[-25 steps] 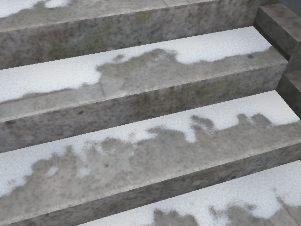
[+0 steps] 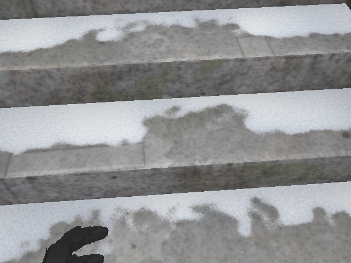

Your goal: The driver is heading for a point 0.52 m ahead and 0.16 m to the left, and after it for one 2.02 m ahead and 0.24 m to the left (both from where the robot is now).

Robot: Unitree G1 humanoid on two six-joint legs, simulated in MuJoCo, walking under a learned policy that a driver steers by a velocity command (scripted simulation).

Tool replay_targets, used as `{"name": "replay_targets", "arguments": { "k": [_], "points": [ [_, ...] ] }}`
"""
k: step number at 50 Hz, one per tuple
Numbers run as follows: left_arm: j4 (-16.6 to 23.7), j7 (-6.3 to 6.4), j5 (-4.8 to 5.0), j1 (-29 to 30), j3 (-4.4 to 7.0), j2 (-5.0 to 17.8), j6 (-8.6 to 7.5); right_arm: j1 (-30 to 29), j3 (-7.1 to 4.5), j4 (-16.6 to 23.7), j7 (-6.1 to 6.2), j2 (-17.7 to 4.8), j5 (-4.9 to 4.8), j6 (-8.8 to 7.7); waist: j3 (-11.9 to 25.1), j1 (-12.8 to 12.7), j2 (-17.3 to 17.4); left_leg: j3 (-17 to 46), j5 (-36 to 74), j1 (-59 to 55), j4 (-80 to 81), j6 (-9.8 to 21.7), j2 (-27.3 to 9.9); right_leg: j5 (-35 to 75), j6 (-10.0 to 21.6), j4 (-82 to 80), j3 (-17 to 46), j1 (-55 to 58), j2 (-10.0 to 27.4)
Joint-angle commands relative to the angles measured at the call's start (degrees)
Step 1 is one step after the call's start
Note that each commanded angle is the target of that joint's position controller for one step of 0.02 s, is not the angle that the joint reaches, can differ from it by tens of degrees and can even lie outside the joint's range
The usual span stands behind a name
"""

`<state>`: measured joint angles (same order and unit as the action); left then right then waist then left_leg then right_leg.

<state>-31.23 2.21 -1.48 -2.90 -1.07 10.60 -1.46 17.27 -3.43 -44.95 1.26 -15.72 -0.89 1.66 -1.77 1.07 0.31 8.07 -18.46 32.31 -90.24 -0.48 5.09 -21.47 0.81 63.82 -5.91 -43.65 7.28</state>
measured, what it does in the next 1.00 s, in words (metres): climbs, turning left: left foot, then right foot 0.16 m higher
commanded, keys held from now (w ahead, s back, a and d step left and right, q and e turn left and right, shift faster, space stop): q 0.16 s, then w+q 0.60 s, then w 0.08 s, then e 0.16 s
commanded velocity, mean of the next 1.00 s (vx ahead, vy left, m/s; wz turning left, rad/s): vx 0.31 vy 0.00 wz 0.50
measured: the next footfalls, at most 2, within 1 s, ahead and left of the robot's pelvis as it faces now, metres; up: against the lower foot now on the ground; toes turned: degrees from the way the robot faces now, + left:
left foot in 0.38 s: +0.10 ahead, +0.11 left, +0.00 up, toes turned +13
right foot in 0.86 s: +0.51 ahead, +0.09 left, +0.16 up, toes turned +26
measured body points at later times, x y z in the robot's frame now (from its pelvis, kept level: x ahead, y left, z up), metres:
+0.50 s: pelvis +0.11 +0.05 +0.07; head +0.08 +0.08 +0.52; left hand +0.20 +0.33 -0.03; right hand +0.22 -0.19 -0.03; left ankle +0.06 +0.10 -0.65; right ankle +0.11 -0.10 -0.50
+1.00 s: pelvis +0.37 +0.12 +0.20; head +0.36 +0.13 +0.65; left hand +0.32 +0.39 +0.07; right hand +0.61 -0.03 +0.09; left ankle +0.23 +0.18 -0.33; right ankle +0.47 +0.07 -0.49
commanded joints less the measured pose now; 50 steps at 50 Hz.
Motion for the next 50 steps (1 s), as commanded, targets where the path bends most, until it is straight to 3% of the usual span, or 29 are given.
{"name": "replay_targets", "arguments": {
  "k": [1,5,7,10,12,15,17,19,20,21,22,23,25,26,28,31,33,36,37,39,41,42,43,44,45,46,47,49,50],
  "points": [
    [-3.9,0.51,0.35,0.4,1.03,-0.4,-0.01,4.7,1.31,5.8,0.81,1.5,0.04,2.30,0.2,4.4,-5.7,-4.4,1.1,8.6,-15.4,1.5,-4.0,-6.9,3.9,-33.6,15.0,6.0,9.4],
    [-7.4,1.72,-0.15,-4.3,1.22,-0.4,0.40,-0.5,2.50,10.6,2.33,2.6,1.24,2.34,-0.7,3.1,-5.6,-4.0,11.5,15.6,-8.1,0.7,-3.9,3.0,6.4,-36.1,6.3,12.4,10.1],
    [-6.8,3.16,-0.41,-5.9,1.87,2.1,0.92,-3.9,1.96,14.0,2.64,0.2,2.07,2.42,1.7,2.5,-6.1,-4.3,15.5,16.7,-4.4,-2.0,-5.1,5.4,8.0,-38.0,5.5,17.2,11.9],
    [-6.0,4.99,1.07,-8.4,4.70,9.7,2.17,-8.6,3.17,19.2,1.96,1.1,1.51,2.64,6.1,0.9,-9.2,-7.4,4.3,13.3,16.3,-4.1,-9.2,-0.3,9.1,-44.1,5.1,26.2,14.2],
    [-3.1,4.22,1.13,-3.0,6.15,12.9,1.38,-6.6,2.34,17.6,0.46,-0.4,0.95,3.17,10.2,1.3,-8.0,-10.9,-1.6,-1.3,21.9,-2.0,-9.9,-8.0,7.6,-48.1,3.7,22.4,16.8],
    [-3.8,2.01,2.55,-2.6,6.84,14.9,0.76,-3.7,0.25,16.4,-0.35,-3.3,-0.09,3.32,6.8,2.2,-9.3,-13.9,-6.1,-11.1,31.4,2.3,-9.0,-20.8,6.6,-50.3,2.3,19.9,17.2],
    [-6.0,1.11,3.40,-2.7,6.59,13.3,1.38,2.9,-0.21,11.8,-1.18,-2.1,-0.18,2.17,2.9,4.7,-6.0,-18.0,-5.4,-17.5,49.8,6.1,-6.7,-27.3,5.1,-44.2,-1.1,19.2,13.5],
    [-8.3,-0.43,1.99,-8.4,5.24,7.2,1.94,10.1,-1.18,4.7,-2.07,-2.3,-0.79,0.16,-1.2,2.9,7.9,-17.9,-7.3,-24.6,62.9,8.7,-2.4,-20.5,3.8,-16.3,-8.4,15.9,4.5],
    [-5.1,-1.37,1.24,-2.7,3.90,3.4,1.40,11.7,-0.87,5.9,-2.87,-4.5,1.08,-1.25,-4.4,2.9,16.3,4.7,-7.2,-26.7,63.9,13.8,-12.7,-17.1,1.0,10.3,-6.0,-3.2,0.3],
    [-0.9,-2.14,2.25,0.4,4.10,5.1,-0.44,10.4,-1.96,9.9,-3.28,-9.8,1.10,-3.70,0.5,3.8,16.2,41.8,-36.4,-28.3,82.5,23.1,-23.5,-9.0,-0.8,21.3,8.7,-14.3,-6.6],
    [0.2,-2.98,4.29,4.2,3.88,5.3,-2.62,8.2,-1.30,9.9,-2.77,-8.3,0.59,-4.67,-3.8,3.0,11.4,46.9,-36.0,-27.1,88.2,23.4,-27.2,-3.3,-1.5,27.0,12.7,-19.5,-4.6],
    [-0.3,-3.80,4.40,3.9,3.43,5.8,-3.99,7.8,0.11,9.3,-1.89,-4.4,1.25,-4.57,-5.4,2.3,8.0,40.0,-25.7,-27.6,83.9,21.5,-25.0,2.5,-1.6,29.9,12.0,-22.2,-4.0],
    [-1.8,-4.47,1.31,1.6,2.11,3.0,-5.13,7.0,1.12,9.7,-1.12,-1.4,2.03,-3.39,-3.0,0.6,2.4,28.6,-13.1,-27.0,77.6,18.7,-18.5,6.8,-2.0,35.2,9.7,-21.4,-5.5],
    [-2.1,-4.69,1.00,1.1,2.37,2.9,-4.80,8.6,1.59,8.9,-0.64,0.0,2.06,-3.13,-1.5,0.5,1.4,24.6,-9.6,-26.4,75.5,17.5,-15.7,8.5,-2.3,37.8,8.9,-20.4,-6.1],
    [-1.9,-4.64,0.57,1.7,1.67,0.8,-4.36,14.0,1.00,5.8,-0.22,-1.4,0.94,-3.04,-1.0,2.0,0.7,23.0,-5.1,-30.2,73.6,16.9,-14.6,6.1,-2.2,48.4,6.6,-27.2,-7.5],
    [0.8,-4.87,1.69,5.0,-1.23,-4.5,-4.89,21.9,2.60,0.5,-1.17,2.6,1.12,-2.94,-3.2,3.0,5.2,24.8,-0.4,-37.9,71.5,17.2,-16.7,-2.9,0.1,71.5,5.7,-47.2,-7.4],
    [3.0,-5.87,2.64,9.2,-2.66,-6.0,-5.22,24.1,3.78,-1.5,-0.66,5.7,0.66,-2.55,-6.0,3.3,2.3,22.8,-1.9,-36.1,71.5,14.9,-15.8,-3.9,0.7,71.2,4.9,-52.4,-7.0],
    [13.5,-5.78,0.12,25.4,-5.77,-7.9,-6.01,19.9,4.13,-2.5,1.59,5.8,-0.02,-0.83,-8.8,3.8,3.8,18.4,0.8,-13.3,84.7,13.5,-12.2,6.0,-0.5,42.6,0.2,-35.1,-4.0],
    [16.0,-5.19,-1.49,29.4,-6.29,-7.4,-6.24,18.7,3.10,-2.8,2.92,2.6,-0.17,-0.83,-5.7,3.9,4.4,17.1,4.9,-6.3,93.7,14.9,-12.8,9.6,-0.4,30.3,-5.8,-19.4,-4.2],
    [12.7,-3.45,-0.23,19.0,-3.41,-3.8,-5.45,15.6,2.05,-3.9,3.17,-1.4,-0.51,-2.06,6.7,-2.3,13.1,7.5,50.0,-5.7,90.7,13.3,-11.5,7.9,1.4,19.4,-9.7,15.0,-8.9],
    [7.3,-2.08,3.06,-1.1,2.63,7.8,-4.28,12.5,0.15,-5.3,3.58,-9.2,0.77,-2.57,16.7,-13.8,22.1,6.4,107.0,-26.9,69.0,9.8,-13.7,-4.8,3.3,7.6,-4.6,25.9,-12.5],
    [3.9,-1.84,3.42,-8.8,4.44,12.5,-3.86,8.6,0.06,-4.9,3.86,-9.0,1.11,-2.99,17.9,-16.9,21.5,7.0,108.7,-31.0,57.2,8.4,-13.3,-3.0,5.1,-6.1,2.8,30.2,-10.8],
    [-0.9,-1.92,2.12,-18.3,4.81,14.5,-3.89,8.0,0.54,-4.3,3.12,-5.7,2.74,-4.54,22.8,-17.0,11.7,10.0,86.2,-24.3,43.5,9.8,-11.7,-0.6,7.7,-16.7,16.0,45.2,-6.2],
    [-7.8,-1.81,-0.82,-23.0,4.26,14.5,-2.71,11.4,2.47,-4.0,0.53,8.1,2.35,-6.66,20.0,-9.1,-29.3,11.0,11.0,-3.9,20.0,6.4,6.1,35.0,17.2,-31.2,44.2,54.0,7.9],
    [-8.7,0.10,-1.67,-26.0,4.12,9.4,-0.97,16.5,1.85,-5.0,-2.66,6.4,1.41,-9.01,24.7,-9.0,-24.9,18.9,0.6,3.6,0.4,3.4,9.5,30.9,22.8,-43.2,64.4,53.1,14.4],
    [-11.4,0.54,0.66,-20.4,2.94,4.0,-0.92,8.6,1.13,-3.0,-4.53,4.2,0.61,-9.02,12.9,-7.0,-14.7,11.0,-3.3,11.2,-11.8,1.2,7.3,15.3,22.8,-44.6,60.7,44.5,12.5],
    [-15.0,0.34,1.31,-17.2,2.01,-0.4,-1.07,0.7,2.71,1.4,-5.48,6.7,1.06,-8.28,2.9,-3.2,-6.8,6.4,-3.0,16.3,-14.4,2.4,3.7,7.0,19.2,-43.6,50.7,34.5,9.2],
    [-17.8,0.22,-0.73,-11.7,1.14,-4.8,-1.80,-3.2,4.16,3.4,-5.71,7.3,1.76,-6.16,-0.7,2.4,4.4,2.2,-0.6,15.8,-18.9,4.5,-3.1,2.9,13.9,-39.5,33.0,18.1,6.4],
    [-19.2,-0.19,-1.16,-11.4,0.54,-5.7,-1.73,-2.5,5.13,4.4,-5.37,8.5,1.11,-5.68,-1.6,4.1,2.7,1.1,-0.8,17.6,-24.8,5.6,-3.7,4.4,12.9,-41.1,29.6,14.4,5.4]
  ]
}}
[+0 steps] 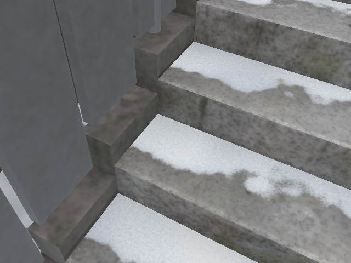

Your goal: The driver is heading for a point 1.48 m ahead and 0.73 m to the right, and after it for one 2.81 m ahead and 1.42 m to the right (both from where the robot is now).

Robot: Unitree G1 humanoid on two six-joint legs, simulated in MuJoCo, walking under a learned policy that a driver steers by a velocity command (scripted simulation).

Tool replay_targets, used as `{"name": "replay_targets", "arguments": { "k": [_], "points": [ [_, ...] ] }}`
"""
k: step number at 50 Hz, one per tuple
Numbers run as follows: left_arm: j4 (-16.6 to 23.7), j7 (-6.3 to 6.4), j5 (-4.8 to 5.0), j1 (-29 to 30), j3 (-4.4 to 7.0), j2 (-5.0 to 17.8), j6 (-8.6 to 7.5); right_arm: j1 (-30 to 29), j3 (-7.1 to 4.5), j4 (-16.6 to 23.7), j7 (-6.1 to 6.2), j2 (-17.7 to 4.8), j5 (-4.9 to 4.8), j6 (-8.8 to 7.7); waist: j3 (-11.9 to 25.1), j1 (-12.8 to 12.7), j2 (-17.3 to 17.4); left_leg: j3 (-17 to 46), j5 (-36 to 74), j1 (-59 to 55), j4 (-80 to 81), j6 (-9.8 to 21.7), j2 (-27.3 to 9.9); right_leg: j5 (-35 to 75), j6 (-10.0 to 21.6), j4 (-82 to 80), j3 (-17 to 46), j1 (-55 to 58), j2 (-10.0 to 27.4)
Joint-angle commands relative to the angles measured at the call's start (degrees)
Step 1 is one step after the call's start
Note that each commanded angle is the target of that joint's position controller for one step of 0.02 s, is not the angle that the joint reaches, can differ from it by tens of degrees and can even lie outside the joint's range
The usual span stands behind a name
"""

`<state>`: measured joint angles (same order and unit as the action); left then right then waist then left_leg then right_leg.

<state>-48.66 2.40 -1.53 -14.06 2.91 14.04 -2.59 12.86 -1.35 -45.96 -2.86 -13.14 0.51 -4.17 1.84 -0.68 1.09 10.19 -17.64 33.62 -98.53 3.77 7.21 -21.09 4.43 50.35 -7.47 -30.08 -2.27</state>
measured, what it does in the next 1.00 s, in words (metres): climbs, turning right: left foot, then right foot 0.16 m higher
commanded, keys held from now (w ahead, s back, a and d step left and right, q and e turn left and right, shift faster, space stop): e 1.00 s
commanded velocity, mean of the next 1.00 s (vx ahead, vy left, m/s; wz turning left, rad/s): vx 0.06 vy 0.00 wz -0.47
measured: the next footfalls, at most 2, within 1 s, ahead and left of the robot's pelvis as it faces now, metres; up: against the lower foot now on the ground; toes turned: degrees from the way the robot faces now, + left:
left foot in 0.36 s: +0.24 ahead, +0.16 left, +0.00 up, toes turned -10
right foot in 0.72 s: +0.31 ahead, -0.14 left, +0.16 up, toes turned -28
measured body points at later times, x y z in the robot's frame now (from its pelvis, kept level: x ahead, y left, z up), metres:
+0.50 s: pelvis +0.18 +0.05 +0.05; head +0.22 +0.06 +0.50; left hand +0.40 +0.27 -0.06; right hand +0.27 -0.25 -0.04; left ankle +0.20 +0.17 -0.69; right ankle +0.06 -0.06 -0.43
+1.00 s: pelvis +0.25 -0.01 +0.17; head +0.26 -0.05 +0.62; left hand +0.48 +0.15 +0.07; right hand +0.29 -0.30 +0.07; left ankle +0.33 +0.15 -0.34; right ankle +0.28 -0.13 -0.52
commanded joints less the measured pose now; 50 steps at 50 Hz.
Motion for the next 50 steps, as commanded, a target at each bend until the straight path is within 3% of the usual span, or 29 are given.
{"name": "replay_targets", "arguments": {
  "k": [1,3,5,7,10,13,15,16,18,19,20,21,22,24,26,28,30,32,33,35,37,38,39,40,42,44,46,49,50],
  "points": [
    [-2.8,-0.88,-0.45,-0.8,-3.31,-7.6,-0.08,2.5,3.80,6.4,-0.69,7.0,-0.80,0.03,-6.0,6.6,1.6,-2.1,-0.4,19.5,-18.3,1.8,-6.6,8.6,8.2,-29.1,26.3,0.8,13.6],
    [-3.2,-1.99,0.28,-1.4,-3.61,-5.6,0.32,-0.7,5.94,10.3,-0.20,8.6,-0.72,-0.86,-7.1,7.6,0.9,-5.5,5.6,26.3,-10.6,1.8,-9.6,15.8,6.0,-30.1,17.0,-1.5,10.6],
    [-1.1,-1.24,-0.25,0.5,-4.03,-4.1,0.50,-5.0,6.58,12.9,0.38,6.3,1.52,-1.14,-3.5,7.5,1.4,-12.5,19.0,16.3,3.7,-1.4,-9.9,27.3,6.7,-29.7,10.7,-9.0,6.6],
    [2.3,-0.09,-0.73,0.4,-2.25,2.8,0.27,-3.5,6.50,12.4,1.98,6.9,2.84,-1.38,3.2,7.7,-3.1,-13.5,23.7,14.3,1.9,-4.2,-10.1,36.7,7.8,-27.6,14.7,-4.5,8.0],
    [4.2,1.24,1.15,-8.4,-0.15,4.6,2.16,-11.7,5.45,13.5,2.68,4.6,2.95,-0.94,7.2,0.3,-3.8,-11.9,23.1,21.4,15.5,-5.8,-12.4,35.1,8.7,-24.9,20.3,16.1,11.2],
    [6.8,2.12,1.46,-10.4,1.26,4.8,4.44,-19.5,4.39,15.1,1.70,5.1,1.46,-0.06,5.7,-2.6,-8.7,-11.6,14.5,16.8,35.3,-7.4,-11.7,39.1,8.4,-25.0,23.1,23.0,12.8],
    [8.1,1.91,2.43,-12.4,2.11,5.3,6.38,-21.1,2.56,16.2,2.15,3.7,-0.33,0.94,6.2,-2.1,-10.4,-17.9,-9.4,6.4,47.2,-9.0,-4.6,46.5,7.9,-24.3,22.9,25.5,9.0],
    [10.3,2.24,2.54,-7.5,2.27,5.8,5.89,-17.6,0.81,14.5,2.87,0.0,-1.36,1.29,5.6,0.3,-12.7,-14.9,4.1,-1.9,59.8,-8.6,-3.9,54.9,5.5,-21.8,24.0,25.8,9.1],
    [13.0,1.56,3.53,-1.6,2.47,5.2,3.91,-5.1,-2.34,8.7,4.70,-7.1,-1.75,1.12,9.8,3.4,-14.3,-8.1,27.5,-18.6,84.4,-7.2,-9.3,45.2,0.7,-10.8,18.5,26.8,5.2],
    [13.8,0.63,1.82,-1.4,1.64,1.8,2.65,0.5,-3.37,6.2,5.36,-8.4,-2.46,1.07,10.6,5.2,-5.3,-3.9,57.5,-38.4,80.5,-5.5,-17.3,14.4,-1.7,5.5,14.7,5.3,1.9],
    [14.0,-0.04,-0.46,-9.9,0.51,-4.0,1.15,8.0,-3.59,5.1,5.29,-9.8,-2.59,1.81,19.6,3.5,17.4,9.1,101.0,-61.5,61.8,6.3,-34.9,-20.3,-4.7,25.4,13.9,-19.4,-3.7],
    [11.8,0.03,0.30,-9.1,0.66,-2.2,0.99,8.9,-3.13,6.4,5.19,-7.3,-0.16,1.90,24.9,7.0,13.8,13.9,99.1,-56.8,64.1,13.3,-40.9,-21.7,-7.7,50.9,16.2,-24.1,-3.1],
    [13.6,0.58,1.97,-3.2,0.60,-2.9,2.05,5.9,-3.47,7.3,4.94,-7.4,1.91,2.29,19.4,6.7,12.3,13.9,76.9,-50.9,68.7,15.3,-39.8,-21.8,-9.1,69.8,15.1,-30.6,-3.6],
    [18.5,0.59,1.18,7.6,-0.97,-3.7,4.24,-1.3,-3.11,6.7,5.58,-4.3,-0.86,3.46,4.1,2.7,4.0,2.2,45.4,-40.5,74.7,8.4,-31.9,-16.5,-8.9,78.3,14.1,-40.1,0.0],
    [21.4,-0.84,1.78,10.3,-2.35,-4.8,4.87,-0.2,-2.16,4.3,6.45,-2.5,-1.10,4.61,-2.5,0.6,1.9,-6.2,37.1,-31.9,78.0,3.5,-26.9,-12.0,-7.6,77.3,14.5,-38.3,0.4],
    [25.2,-1.69,2.25,13.1,-3.47,-5.3,4.73,1.6,-1.75,3.3,7.57,-2.2,-1.87,5.17,-4.7,-0.3,5.3,-10.9,32.9,-28.7,80.9,2.8,-26.5,-10.2,-8.3,73.9,13.3,-40.1,1.1],
    [31.7,-2.70,0.92,19.8,-5.36,-5.8,3.63,-2.4,-2.18,3.5,8.91,-4.4,-0.93,6.51,-2.7,-4.1,8.0,-17.1,28.3,-21.6,83.3,1.0,-20.6,-3.0,-9.5,51.0,9.0,-34.5,5.2],
    [34.4,-2.81,0.68,24.0,-7.92,-8.6,3.23,-2.6,-4.56,4.2,10.45,-14.1,-0.87,7.32,2.7,-3.9,13.8,-18.4,34.0,-19.5,91.4,3.5,-21.0,-14.5,-8.7,26.6,1.4,-19.7,5.9],
    [34.7,-2.73,2.17,26.6,-7.31,-7.2,3.19,2.8,-5.11,3.2,10.28,-14.6,-1.63,7.60,3.3,-1.1,14.4,-16.3,36.0,-21.9,93.5,5.4,-22.5,-16.4,-7.6,22.1,-1.0,-14.5,5.1],
    [27.0,-2.45,1.16,11.2,-4.63,-2.0,4.59,-0.2,-5.45,4.1,8.28,-17.6,-0.77,6.36,10.7,-4.0,10.0,-19.5,73.9,-33.1,83.2,6.8,-26.5,-9.7,-2.8,26.3,-1.9,-8.2,2.9],
    [24.5,-1.86,1.17,4.0,-2.04,1.5,4.27,4.1,-5.19,3.4,7.24,-16.8,-0.04,5.15,15.0,-6.3,6.0,-19.1,90.2,-28.8,69.8,4.2,-24.1,-2.2,4.1,15.3,6.4,4.6,-1.6],
    [24.2,-0.91,0.81,0.2,-0.50,4.2,4.34,6.5,-4.41,2.9,6.25,-14.9,1.15,4.28,17.4,-8.0,1.5,-18.8,79.6,-19.0,58.9,1.9,-20.5,-3.5,9.1,8.8,20.2,12.7,2.4],
    [24.1,1.01,0.47,-4.2,1.85,9.4,5.15,3.1,-3.88,5.8,4.37,-12.9,1.94,2.66,18.6,-9.7,-10.9,-17.0,31.6,-4.6,39.5,-1.1,-11.0,-11.8,16.0,-10.1,45.3,21.1,11.5],
    [24.7,1.85,-1.79,-0.9,2.45,12.7,5.04,-2.4,-4.28,6.2,2.80,-11.5,0.83,2.34,19.8,-9.7,-9.8,-2.8,-2.3,3.1,8.3,-3.6,-3.1,-26.0,19.6,-25.5,64.0,16.1,17.4],
    [22.9,1.09,-0.58,5.6,0.39,7.3,2.36,-7.5,-1.56,12.6,3.01,-2.5,-0.46,3.17,6.8,-3.6,-11.1,1.6,-2.1,14.2,-10.2,-1.3,-6.3,-18.2,11.7,-24.5,52.6,4.6,16.2],
    [19.3,-0.30,3.38,9.5,-0.06,3.5,1.92,-2.4,-0.24,14.0,5.34,0.3,1.58,4.33,-4.5,4.1,-4.9,-3.4,0.6,15.4,-8.8,-2.0,-7.4,-20.8,5.7,-23.7,39.7,-7.1,9.5],
    [18.7,-0.60,3.29,11.2,-0.23,1.8,2.06,3.3,-0.44,13.1,5.85,-1.7,1.23,4.92,-5.1,5.7,-4.3,-5.1,6.6,14.4,-10.3,-3.4,-8.0,-15.4,5.6,-21.9,33.8,-8.8,6.7],
    [16.8,-0.30,0.82,5.9,-1.02,2.7,2.53,2.6,0.01,14.3,8.14,-0.6,1.02,5.11,0.0,4.0,-7.3,-6.3,14.0,15.6,-4.7,-4.3,-8.9,-2.0,5.3,-18.3,27.3,-3.2,5.0],
    [16.5,0.04,1.40,4.4,-0.90,3.2,2.16,1.8,-0.65,14.4,8.53,-1.6,0.59,5.07,0.4,3.3,-8.6,-5.9,13.9,16.4,-4.9,-4.8,-8.4,-1.7,6.3,-19.8,28.6,-2.4,5.3]
  ]
}}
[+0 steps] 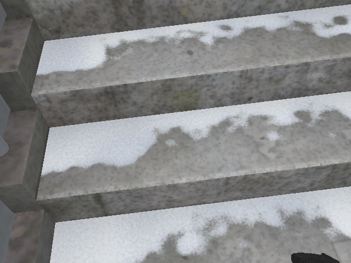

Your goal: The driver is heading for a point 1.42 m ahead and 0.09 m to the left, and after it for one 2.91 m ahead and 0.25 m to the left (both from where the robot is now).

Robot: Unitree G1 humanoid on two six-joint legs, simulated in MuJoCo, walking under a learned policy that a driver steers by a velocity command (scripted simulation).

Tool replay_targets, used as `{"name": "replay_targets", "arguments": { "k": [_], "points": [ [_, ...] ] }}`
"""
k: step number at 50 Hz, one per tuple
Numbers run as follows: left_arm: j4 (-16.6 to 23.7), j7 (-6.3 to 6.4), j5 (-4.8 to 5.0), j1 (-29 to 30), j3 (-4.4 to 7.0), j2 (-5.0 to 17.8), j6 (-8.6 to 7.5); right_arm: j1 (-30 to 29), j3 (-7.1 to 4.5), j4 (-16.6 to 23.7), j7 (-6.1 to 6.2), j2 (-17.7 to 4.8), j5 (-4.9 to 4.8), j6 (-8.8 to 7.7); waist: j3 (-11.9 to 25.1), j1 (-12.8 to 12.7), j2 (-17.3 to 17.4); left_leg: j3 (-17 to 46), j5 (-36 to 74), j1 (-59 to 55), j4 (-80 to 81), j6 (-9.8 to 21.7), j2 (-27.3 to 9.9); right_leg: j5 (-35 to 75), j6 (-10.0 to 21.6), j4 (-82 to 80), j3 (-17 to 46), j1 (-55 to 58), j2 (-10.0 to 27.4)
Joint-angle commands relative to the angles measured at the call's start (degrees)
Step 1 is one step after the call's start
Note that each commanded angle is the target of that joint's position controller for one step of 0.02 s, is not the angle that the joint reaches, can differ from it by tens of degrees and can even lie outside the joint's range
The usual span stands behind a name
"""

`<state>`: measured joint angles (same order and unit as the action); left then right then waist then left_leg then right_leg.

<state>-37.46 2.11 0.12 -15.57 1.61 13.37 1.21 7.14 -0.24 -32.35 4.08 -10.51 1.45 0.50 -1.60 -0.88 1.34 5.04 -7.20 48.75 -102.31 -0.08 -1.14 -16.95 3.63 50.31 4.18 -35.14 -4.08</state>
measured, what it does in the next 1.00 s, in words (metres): climbs: left foot, then right foot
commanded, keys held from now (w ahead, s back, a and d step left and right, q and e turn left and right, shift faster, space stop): e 0.20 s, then no key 0.78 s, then w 0.02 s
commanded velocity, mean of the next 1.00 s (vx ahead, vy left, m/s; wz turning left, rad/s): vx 0.00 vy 0.00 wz -0.26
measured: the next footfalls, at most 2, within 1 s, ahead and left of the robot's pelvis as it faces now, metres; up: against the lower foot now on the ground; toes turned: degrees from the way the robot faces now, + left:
left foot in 0.32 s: +0.11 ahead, +0.17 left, +0.00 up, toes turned -9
right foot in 0.64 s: +0.14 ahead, -0.08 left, +0.00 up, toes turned -11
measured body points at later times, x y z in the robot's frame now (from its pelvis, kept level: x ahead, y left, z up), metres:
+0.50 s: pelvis +0.07 +0.08 +0.04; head +0.08 +0.11 +0.49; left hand +0.25 +0.30 -0.08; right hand +0.10 -0.16 -0.06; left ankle +0.07 +0.18 -0.69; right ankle +0.04 -0.08 -0.62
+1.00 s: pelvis +0.12 +0.06 +0.05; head +0.14 +0.06 +0.50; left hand +0.23 +0.28 -0.09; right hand +0.09 -0.16 -0.10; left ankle +0.07 +0.18 -0.69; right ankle +0.10 -0.07 -0.69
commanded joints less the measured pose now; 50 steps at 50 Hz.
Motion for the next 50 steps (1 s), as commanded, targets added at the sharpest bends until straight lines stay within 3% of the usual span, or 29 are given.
{"name": "replay_targets", "arguments": {
  "k": [1,3,5,6,9,11,12,13,14,15,16,17,18,19,21,23,25,26,27,28,30,31,33,34,38,43,45,49,50],
  "points": [
    [5.8,1.03,0.55,6.4,0.59,5.5,-1.03,5.3,-1.38,2.2,2.17,-2.9,-0.52,0.71,4.1,3.4,-10.8,-1.4,2.0,1.6,4.5,-1.7,-0.4,-5.0,7.6,-21.6,17.7,3.9,7.5],
    [7.1,2.01,0.28,4.1,0.82,5.8,0.43,2.6,-0.55,3.0,2.29,-1.8,-0.11,0.83,6.8,1.0,-8.1,-2.1,1.2,1.3,9.5,-3.6,0.3,-3.7,8.2,-22.9,20.8,9.3,8.2],
    [8.6,2.85,0.06,3.2,0.65,5.7,1.55,1.4,0.09,3.8,1.67,-0.5,-1.04,1.19,9.3,-0.5,-11.5,-2.1,-1.3,0.9,16.7,-5.2,1.0,-5.1,9.0,-25.0,25.5,15.0,10.1],
    [11.5,2.55,0.16,8.5,0.34,4.9,0.86,3.2,-0.28,2.3,1.22,-1.3,-1.39,1.70,11.1,0.5,-10.7,-2.2,-0.9,-2.8,21.1,-5.0,1.5,-2.7,7.4,-24.2,25.6,16.2,10.1],
    [10.7,1.62,0.17,6.6,1.00,5.4,1.31,4.9,-0.05,1.8,-0.21,0.4,-1.17,2.26,10.0,0.2,-12.5,-4.8,-7.6,-13.7,36.3,-4.6,2.5,-8.3,6.8,-26.3,23.8,12.9,9.1],
    [10.0,1.12,0.42,5.2,1.59,6.3,1.25,7.0,-0.32,0.8,-0.17,0.0,-2.14,2.03,6.9,-0.2,-16.7,-4.8,-18.1,-18.4,47.4,-2.2,2.9,-8.3,7.7,-29.1,25.0,13.4,11.0],
    [9.3,0.69,0.07,4.0,1.77,6.5,0.90,7.9,-0.96,0.5,0.01,-2.0,-2.36,2.07,6.0,-0.6,-18.0,-3.9,-20.4,-20.5,52.6,-1.3,2.2,-3.9,7.7,-28.3,26.2,15.4,12.5],
    [7.9,0.63,0.48,3.4,1.59,5.4,0.56,8.6,-0.87,-0.4,0.02,-2.0,-3.58,1.93,5.5,0.0,-18.2,-3.8,-22.3,-23.6,65.1,0.7,1.5,0.1,6.7,-25.6,24.8,17.9,12.5],
    [6.9,0.57,1.16,1.9,1.09,3.9,0.57,10.7,-0.93,-2.0,-0.31,-2.0,-3.94,1.41,4.9,0.6,-14.5,-5.6,-15.0,-28.3,77.6,1.8,1.7,-0.1,5.5,-23.3,23.4,18.2,10.1],
    [6.2,0.80,1.01,1.2,1.03,2.8,1.07,10.8,-1.35,-3.2,-0.47,-3.9,-2.20,1.01,4.6,-0.8,-9.0,-3.9,-6.8,-35.7,81.8,2.2,-0.8,-4.5,3.3,-16.4,19.7,12.2,6.8],
    [4.8,0.41,-0.40,-1.4,0.43,-0.1,0.99,11.7,-1.35,-1.6,-0.62,-5.7,-0.48,0.27,5.7,-1.0,4.9,6.9,8.9,-45.1,82.3,5.8,-11.8,-12.2,-1.8,1.2,9.9,0.2,0.3],
    [6.4,1.30,-1.02,-0.7,1.65,2.8,0.26,9.7,-1.32,0.3,-1.62,-5.2,1.23,-1.32,2.8,-1.3,16.6,20.3,18.3,-36.4,85.6,14.0,-21.4,-18.3,-6.6,9.6,4.9,-2.3,-2.1],
    [5.2,1.43,-1.98,-0.7,2.81,6.2,0.44,9.0,-0.36,1.3,-1.65,-2.4,0.89,-2.39,1.9,-0.5,14.5,20.8,9.0,-31.8,86.7,18.1,-20.5,-16.5,-9.2,17.2,5.6,-0.1,1.3],
    [4.4,1.05,-2.35,-0.3,3.18,7.2,1.05,7.1,0.30,0.9,-1.18,-0.4,-0.16,-2.48,0.9,-0.8,10.7,16.3,0.2,-31.1,84.7,15.9,-16.5,-12.4,-10.7,22.2,7.2,-0.2,3.0],
    [3.7,0.71,-1.23,1.8,2.97,5.1,2.01,7.6,0.23,0.4,-0.05,-1.8,-1.27,-1.41,-2.1,0.1,5.5,13.3,-11.5,-37.3,84.5,12.8,-12.4,-8.1,-11.5,23.3,7.6,-7.6,2.6],
    [4.9,-0.04,0.01,6.7,1.60,1.4,0.96,12.1,0.63,-1.7,1.22,-1.2,-0.51,-0.05,-3.3,1.4,5.2,9.8,-11.9,-42.4,85.2,11.3,-8.7,-4.8,-12.3,12.5,6.5,-9.2,2.9],
    [4.8,-0.98,-0.74,8.4,0.35,-1.1,0.54,14.0,0.78,-2.6,2.32,-1.3,-0.43,0.72,0.0,2.4,5.8,7.1,-3.8,-47.7,84.6,10.2,-8.4,-4.9,-12.8,-0.7,2.0,-5.7,4.9],
    [2.9,-1.63,-1.01,7.2,-0.15,-1.7,0.88,13.4,0.88,-3.1,2.05,-1.2,-1.29,0.63,1.9,2.8,5.6,3.5,0.0,-45.3,84.6,8.9,-6.6,-5.8,-12.6,-7.5,-3.3,1.7,4.4],
    [1.7,-1.72,-1.01,5.1,-0.08,-2.0,0.94,11.8,0.83,-2.9,1.10,-1.8,-0.99,-0.12,4.0,2.5,8.9,3.0,6.8,-43.7,83.9,9.3,-7.5,-5.1,-12.1,-10.2,-3.6,9.0,4.9],
    [0.4,-1.54,-0.61,2.2,0.16,-1.2,1.09,12.7,0.39,-4.3,0.37,-2.4,-1.71,-0.53,3.7,2.3,10.0,2.2,9.1,-42.4,84.0,9.7,-7.8,-3.2,-11.3,-15.4,-3.8,12.9,4.9],
    [-0.3,-0.95,-1.29,3.1,0.44,1.3,0.56,14.0,-0.19,-6.0,-0.55,-3.3,-1.27,-1.22,1.2,2.0,7.5,1.2,16.5,-40.2,83.9,7.5,-7.9,13.1,-9.6,-25.6,-2.2,18.5,6.2],
    [-0.6,-0.99,-2.42,1.6,0.76,2.8,0.57,14.9,-0.41,-7.3,-1.02,-3.9,-0.91,-1.36,2.1,1.5,6.2,0.8,13.6,-39.4,84.4,6.8,-7.2,16.0,-8.9,-25.2,-1.2,21.5,7.4],
    [-1.9,-0.89,-2.70,-2.4,1.25,4.4,0.54,16.7,0.10,-9.0,-1.76,-1.8,-0.71,-1.62,3.9,1.4,0.7,-0.4,1.5,-36.2,85.9,6.8,-4.9,18.5,-6.7,-20.8,-1.0,26.7,9.0],
    [-3.1,-1.00,-2.02,-2.9,1.48,4.0,0.52,17.9,0.40,-9.9,-1.66,-0.9,-0.86,-1.27,3.3,1.5,-2.8,-1.5,-3.1,-36.9,86.8,6.4,-3.6,14.0,-5.0,-20.6,-0.7,24.8,8.9],
    [-5.2,-1.12,-2.28,-3.2,1.23,1.4,-0.41,16.2,-0.22,-11.4,-1.06,-2.4,-0.03,0.64,-0.6,1.0,-5.7,-4.2,-3.7,-38.4,86.4,5.3,-2.1,16.2,-4.8,-23.3,0.8,20.5,9.2],
    [-7.1,-0.67,-1.45,-3.8,1.49,1.0,-2.29,19.1,-0.89,-13.4,-1.33,-2.3,-0.22,1.24,0.9,2.3,-4.0,-5.7,13.8,-46.0,85.5,5.0,-2.2,24.6,-3.8,-23.3,1.3,20.5,9.1],
    [-7.5,-0.83,-1.23,-4.5,1.56,0.9,-2.42,18.5,-1.39,-13.5,-1.66,-2.7,-1.08,2.04,2.6,2.1,-3.9,-5.5,18.5,-46.6,85.3,5.8,-2.9,26.3,-3.7,-23.1,1.6,22.7,9.1],
    [-8.6,-0.66,-1.34,-5.4,1.77,1.1,-2.55,19.0,-1.48,-14.1,-1.53,-2.1,-0.83,2.69,2.7,2.3,-2.4,-5.7,18.7,-47.2,85.9,5.6,-2.9,26.2,-3.9,-23.6,1.1,23.3,9.0],
    [-9.1,-0.73,-0.37,-5.0,2.01,1.5,-2.40,19.5,-1.81,-13.8,-1.56,-2.1,-0.37,2.91,3.8,3.0,-2.3,-6.0,11.6,-47.4,87.0,6.2,-2.4,20.9,-3.7,-23.0,-0.3,24.0,8.0]
  ]
}}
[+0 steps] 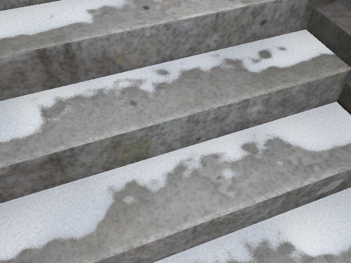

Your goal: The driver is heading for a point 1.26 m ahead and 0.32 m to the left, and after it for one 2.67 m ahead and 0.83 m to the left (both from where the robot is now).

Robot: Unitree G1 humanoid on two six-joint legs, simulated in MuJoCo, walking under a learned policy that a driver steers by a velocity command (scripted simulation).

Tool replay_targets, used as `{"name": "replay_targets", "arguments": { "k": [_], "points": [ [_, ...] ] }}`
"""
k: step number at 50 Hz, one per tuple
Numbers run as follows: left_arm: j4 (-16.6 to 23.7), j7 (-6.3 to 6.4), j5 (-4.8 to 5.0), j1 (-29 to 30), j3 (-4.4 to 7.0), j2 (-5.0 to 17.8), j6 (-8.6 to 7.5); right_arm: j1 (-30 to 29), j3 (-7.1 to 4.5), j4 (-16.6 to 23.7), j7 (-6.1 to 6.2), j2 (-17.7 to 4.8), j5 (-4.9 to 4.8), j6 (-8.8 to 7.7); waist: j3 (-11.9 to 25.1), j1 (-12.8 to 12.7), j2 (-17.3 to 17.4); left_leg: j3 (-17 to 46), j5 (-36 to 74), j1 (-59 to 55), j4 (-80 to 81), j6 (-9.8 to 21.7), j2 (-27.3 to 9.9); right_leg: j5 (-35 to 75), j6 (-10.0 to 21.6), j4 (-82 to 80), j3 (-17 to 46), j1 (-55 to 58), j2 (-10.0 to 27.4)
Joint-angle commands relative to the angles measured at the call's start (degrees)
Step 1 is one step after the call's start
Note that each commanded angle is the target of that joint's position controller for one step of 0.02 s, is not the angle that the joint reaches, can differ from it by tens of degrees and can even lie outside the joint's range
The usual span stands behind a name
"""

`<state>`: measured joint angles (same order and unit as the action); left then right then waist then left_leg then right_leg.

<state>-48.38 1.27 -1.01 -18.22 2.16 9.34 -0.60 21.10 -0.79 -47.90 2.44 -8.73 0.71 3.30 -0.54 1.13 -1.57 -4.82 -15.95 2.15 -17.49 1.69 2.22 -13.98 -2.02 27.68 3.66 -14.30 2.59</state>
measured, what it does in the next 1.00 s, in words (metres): climbs, turning left: left foot 0.16 m higher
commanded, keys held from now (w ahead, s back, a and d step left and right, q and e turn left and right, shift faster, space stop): w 0.12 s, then w+q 0.88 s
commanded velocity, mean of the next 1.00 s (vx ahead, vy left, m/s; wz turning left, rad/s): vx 0.39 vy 0.00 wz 0.38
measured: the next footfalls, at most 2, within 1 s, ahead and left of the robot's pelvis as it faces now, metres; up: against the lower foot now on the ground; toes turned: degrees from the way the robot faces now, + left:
left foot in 0.58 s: +0.29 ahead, +0.11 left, +0.16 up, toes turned +16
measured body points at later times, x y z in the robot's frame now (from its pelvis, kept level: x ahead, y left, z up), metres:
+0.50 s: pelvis +0.13 -0.02 +0.00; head +0.14 -0.01 +0.45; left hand +0.00 +0.16 -0.15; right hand +0.35 -0.15 -0.10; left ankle +0.21 +0.13 -0.47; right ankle +0.02 -0.13 -0.74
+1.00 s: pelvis +0.37 +0.06 +0.18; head +0.39 +0.13 +0.62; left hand +0.58 +0.26 +0.12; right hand +0.35 -0.15 +0.05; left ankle +0.25 +0.10 -0.58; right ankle +0.58 +0.04 -0.33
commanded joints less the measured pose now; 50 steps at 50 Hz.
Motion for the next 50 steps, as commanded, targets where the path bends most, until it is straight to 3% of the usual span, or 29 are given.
{"name": "replay_targets", "arguments": {
  "k": [1,4,7,9,11,12,13,15,17,19,21,23,25,27,28,29,30,31,32,33,34,37,39,40,42,44,47,48,50],
  "points": [
    [1.9,0.20,1.11,-2.3,1.81,6.0,-0.39,5.4,-1.68,2.0,0.21,-4.9,0.01,0.30,2.0,0.8,1.7,4.1,12.7,0.1,2.3,5.7,-5.6,10.2,2.3,1.4,-1.2,2.0,0.1],
    [3.1,0.62,1.97,-1.4,2.39,5.9,-0.75,4.0,-2.56,3.7,0.48,-7.1,-0.92,0.51,-5.1,1.0,8.1,13.3,-15.6,3.9,7.4,11.1,-12.0,-9.9,2.8,8.5,-5.7,-8.3,-2.9],
    [3.2,-0.57,2.01,-1.2,2.30,5.5,-1.98,3.0,-3.15,3.6,0.82,-10.1,-0.58,-0.55,-9.2,-0.4,11.0,20.7,-19.7,9.2,7.6,14.1,-18.3,-11.5,4.3,10.8,-4.4,-10.4,-0.7],
    [0.4,-1.05,2.39,-8.6,3.02,6.3,-2.11,0.1,-2.63,3.1,-0.01,-8.6,-1.21,-1.38,-9.7,-5.4,1.9,14.2,-9.7,17.2,0.0,11.5,-13.7,-5.6,6.9,-4.8,-4.7,4.2,-1.6],
    [-3.2,-2.06,1.25,-22.7,6.17,15.0,-1.46,-1.4,-0.40,3.4,-0.04,-3.1,-0.94,-2.88,0.0,-10.0,-15.4,0.5,-3.9,36.1,-35.8,3.2,0.1,6.4,13.9,-8.7,16.5,25.0,10.9],
    [-2.7,-1.81,-0.37,-24.7,5.27,12.4,-1.74,0.4,-1.24,1.0,-0.55,-5.8,-2.24,-3.66,1.1,-11.4,-12.4,6.1,-15.0,39.2,-60.5,0.6,1.3,8.7,19.4,-12.5,27.0,22.5,18.9],
    [-2.2,-1.44,-0.79,-20.8,3.56,8.4,-2.16,3.2,-2.10,-0.2,-1.09,-5.9,-3.29,-4.84,-0.4,-8.7,-7.1,12.5,-14.4,44.1,-80.2,0.3,0.5,3.6,20.9,-14.2,27.5,18.8,20.7],
    [-1.9,-0.90,0.01,-13.6,2.28,6.4,-1.99,-2.1,-1.16,2.0,-0.64,-2.0,-4.33,-5.12,-6.0,-5.8,-3.3,13.5,-9.9,57.5,-102.5,1.2,-0.7,-1.1,16.9,-15.4,18.0,15.9,19.3],
    [-3.6,-0.92,-1.27,-12.2,-0.41,0.5,-2.02,-9.0,0.17,6.8,-1.35,0.3,-3.70,-5.59,-6.3,-4.8,-1.4,12.2,-8.8,66.9,-114.0,2.7,-1.4,3.0,13.1,-13.5,8.1,17.0,16.7],
    [-6.2,-0.66,-0.93,-14.4,-1.19,-0.8,-1.32,-11.6,2.58,9.0,-2.58,5.0,-3.88,-4.79,-6.0,-4.1,-1.7,12.4,-11.2,76.5,-122.0,5.0,-1.6,4.7,10.6,-12.4,3.4,18.2,16.9],
    [-5.9,-0.01,-0.57,-12.1,-1.69,1.2,-1.69,-14.6,4.16,12.9,-2.85,5.7,-3.60,-4.62,-9.0,-1.8,-1.4,12.1,-8.8,80.0,-117.3,5.2,-3.5,5.8,8.5,-14.9,-2.1,11.6,16.5],
    [-3.5,1.10,-0.25,-4.5,-2.63,1.7,-2.39,-23.6,5.32,19.0,-3.76,3.1,-2.29,-4.70,-12.3,0.9,-0.6,4.2,3.6,62.4,-91.0,4.0,-4.7,4.8,6.6,-22.0,-13.7,-13.6,8.4],
    [-4.1,2.97,2.19,-6.6,-1.57,8.7,-4.88,-25.6,6.40,20.3,-3.39,1.7,-2.96,-4.55,-8.1,1.1,-1.8,-7.2,0.8,33.5,-67.8,3.5,-4.9,26.7,10.0,-32.5,-16.2,-25.7,8.0],
    [-5.0,2.69,1.81,-10.1,0.87,18.4,-4.99,-17.4,3.06,16.7,-2.84,-2.4,-1.43,-4.76,3.2,4.9,-6.3,-13.3,-11.7,27.2,-65.7,6.4,2.2,104.1,11.0,-16.0,-16.9,-3.3,11.9],
    [-3.8,2.28,2.72,-6.0,1.51,20.5,-4.18,-6.5,1.71,13.7,-2.84,-4.8,1.09,-4.19,11.6,8.7,-12.6,-10.2,-11.9,25.2,-59.5,8.5,3.0,120.7,12.0,-4.8,-14.9,10.0,15.2],
    [-2.1,1.69,3.71,-3.8,1.30,18.9,-3.67,-2.6,-0.33,12.8,-2.73,-8.8,1.20,-4.01,15.7,10.4,-14.1,-4.6,-10.2,20.9,-44.5,10.5,4.9,121.5,10.7,7.1,-14.8,16.6,13.1],
    [-0.1,0.91,2.51,-2.5,1.66,18.0,-4.14,3.4,-2.49,11.1,-2.31,-13.5,0.93,-2.82,18.2,13.2,-7.7,14.0,-3.1,6.0,-31.3,14.4,0.3,99.4,8.4,23.9,-10.3,4.3,10.7],
    [4.0,-1.65,0.56,-1.8,-0.20,9.4,-5.54,4.4,-4.27,8.6,-1.27,-21.9,0.38,-1.34,19.9,7.3,23.9,50.9,-0.2,-5.1,-6.1,24.5,-13.9,8.7,2.8,53.1,-7.2,-18.0,-8.2],
    [0.9,-4.89,1.35,-3.6,0.79,9.3,-7.56,7.3,-3.08,5.0,-0.13,-17.3,1.73,-2.14,22.7,7.1,16.3,63.0,-21.7,-1.4,2.4,23.0,-17.1,3.5,3.8,77.8,6.4,-24.5,-7.5],
    [7.7,-5.72,2.11,6.2,0.31,5.9,-8.27,6.9,-2.33,2.3,-1.01,-13.0,1.10,-3.07,8.5,5.1,9.4,59.6,-33.1,7.3,4.2,18.1,-16.0,5.4,5.7,85.6,6.1,-35.7,-6.4],
    [10.2,-5.38,1.14,11.8,-1.17,1.4,-8.50,5.9,-1.88,-0.8,-1.74,-9.4,-0.26,-3.49,-0.6,2.3,2.5,51.5,-29.2,15.5,1.5,15.2,-14.9,5.5,6.6,89.1,3.8,-41.4,-4.7],
    [11.3,-4.13,0.29,4.9,-3.93,-2.7,-7.49,-1.5,0.90,-4.2,-4.39,0.7,1.12,-4.65,-2.7,-6.3,-0.4,28.9,-10.7,20.8,-5.2,7.8,-7.8,8.7,9.0,101.5,0.9,-49.1,-0.8],
    [11.7,-3.52,1.25,5.7,-5.24,-4.1,-6.97,-1.6,0.98,-4.5,-5.56,-0.2,0.66,-5.09,-3.3,-6.5,-0.6,19.7,-4.7,20.5,-7.1,4.5,-6.5,12.4,8.2,98.8,-1.5,-57.2,1.6],
    [13.0,-3.59,0.84,9.6,-6.05,-4.6,-6.90,-1.5,1.09,-4.7,-6.01,0.1,1.72,-5.11,-4.0,-6.1,0.2,19.2,-4.0,23.9,-5.8,4.0,-6.0,13.5,7.3,97.9,-3.4,-58.9,2.1],
    [16.2,-3.12,0.09,14.2,-8.21,-7.7,-6.70,3.3,1.00,-5.9,-5.59,-1.1,1.55,-5.15,-2.6,-4.5,8.1,20.6,-2.5,27.9,-3.3,7.2,-3.8,11.5,4.8,101.1,-9.2,-60.3,2.1],
    [18.7,-2.46,0.41,19.2,-9.02,-7.9,-6.58,7.1,0.64,-6.9,-3.97,-3.8,0.25,-5.37,-4.5,-3.3,7.3,25.3,-0.3,27.1,-1.1,6.4,-4.4,8.0,1.8,98.7,-10.8,-66.6,2.8],
    [26.4,-0.89,-1.67,38.5,-10.37,-6.5,-7.36,14.7,-0.08,-7.0,-1.35,-4.7,-1.62,-3.97,-0.9,4.2,9.8,27.3,11.1,27.0,11.6,9.7,-7.1,5.9,-1.4,71.4,-17.0,-54.9,1.8],
    [27.1,-0.28,-1.87,41.5,-10.21,-6.7,-7.44,18.4,-0.30,-7.9,-0.23,-4.2,-1.62,-3.73,2.1,5.4,11.7,28.2,16.4,21.4,13.8,10.2,-8.6,4.9,-1.1,65.5,-17.0,-50.1,1.3],
    [25.7,-0.23,0.83,32.1,-7.19,-2.1,-7.32,13.7,-0.90,-5.7,0.64,-7.7,-0.64,-5.09,13.9,-2.2,18.5,21.2,64.0,17.3,10.0,11.0,-9.4,-2.5,4.4,46.1,-19.6,-18.1,-5.6]
  ]
}}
